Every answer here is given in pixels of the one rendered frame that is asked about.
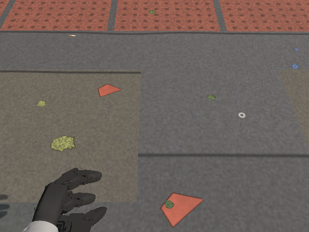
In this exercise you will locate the robot left forearm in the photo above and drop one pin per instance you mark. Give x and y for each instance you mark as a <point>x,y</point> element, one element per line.
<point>40,226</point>

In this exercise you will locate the robot left hand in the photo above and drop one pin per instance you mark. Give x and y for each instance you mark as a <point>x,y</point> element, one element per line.
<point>57,199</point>

